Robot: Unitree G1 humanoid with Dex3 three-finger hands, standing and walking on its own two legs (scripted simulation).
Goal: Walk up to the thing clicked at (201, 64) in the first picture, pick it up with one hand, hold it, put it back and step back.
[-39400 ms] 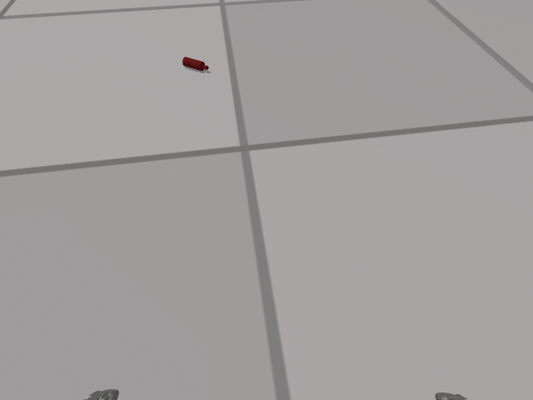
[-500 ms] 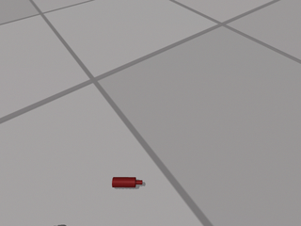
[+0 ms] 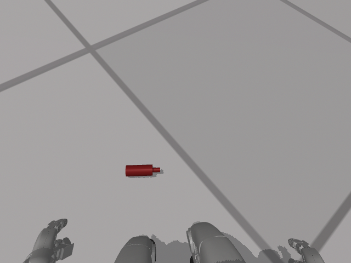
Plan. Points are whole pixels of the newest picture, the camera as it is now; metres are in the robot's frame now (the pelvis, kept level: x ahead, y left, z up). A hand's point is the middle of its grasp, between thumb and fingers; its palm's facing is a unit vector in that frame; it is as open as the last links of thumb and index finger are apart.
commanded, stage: step back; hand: left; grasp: from above
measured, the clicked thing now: (143, 170) +0.52 +0.15 -0.74
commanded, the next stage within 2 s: none
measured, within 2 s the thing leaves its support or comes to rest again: neither
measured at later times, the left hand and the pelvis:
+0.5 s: hand out of the picture +0.01 +0.26 -0.15, palm faces +0.01 -0.92 -0.40, open 7.4 cm; pelvis -0.12 -0.01 -0.01, yaw +1 degrees
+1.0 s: hand out of the picture -0.20 +0.22 -0.15, palm faces -0.04 -0.91 -0.41, open 7.3 cm; pelvis -0.28 -0.05 -0.01, yaw -3 degrees
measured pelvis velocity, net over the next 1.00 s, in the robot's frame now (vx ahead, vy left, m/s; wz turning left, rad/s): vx -0.28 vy -0.05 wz -0.05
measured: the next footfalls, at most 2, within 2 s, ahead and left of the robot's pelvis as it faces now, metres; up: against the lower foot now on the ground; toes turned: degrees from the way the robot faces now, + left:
right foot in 0.18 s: -0.02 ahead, -0.13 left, +0.00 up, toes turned +1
left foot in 0.50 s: -0.11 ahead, +0.11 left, +0.00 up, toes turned -1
